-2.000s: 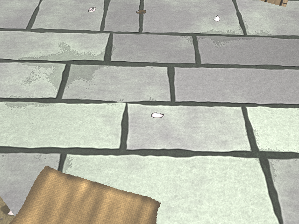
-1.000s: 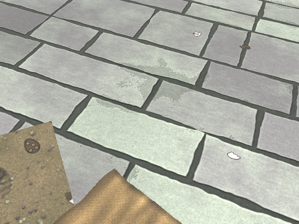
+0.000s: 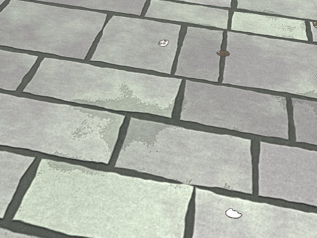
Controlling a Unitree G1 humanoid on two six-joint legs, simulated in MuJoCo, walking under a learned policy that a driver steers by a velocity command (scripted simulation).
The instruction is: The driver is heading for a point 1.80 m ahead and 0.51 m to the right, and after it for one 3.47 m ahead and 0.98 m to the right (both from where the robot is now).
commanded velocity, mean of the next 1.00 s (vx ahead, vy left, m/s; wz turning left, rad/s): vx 0.01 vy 0.00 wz -0.40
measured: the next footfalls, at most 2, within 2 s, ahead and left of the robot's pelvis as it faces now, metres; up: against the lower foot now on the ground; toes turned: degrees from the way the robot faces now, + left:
right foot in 0.20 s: +0.05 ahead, -0.14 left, +0.00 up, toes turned -10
left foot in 0.70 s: +0.13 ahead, +0.08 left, +0.00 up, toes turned -24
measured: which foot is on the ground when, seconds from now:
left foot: down 0.00-0.20, up 0.22-0.68, down 0.70-1.00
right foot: up 0.00-0.18, down 0.20-0.70, up 0.72-0.96, down 0.98-1.00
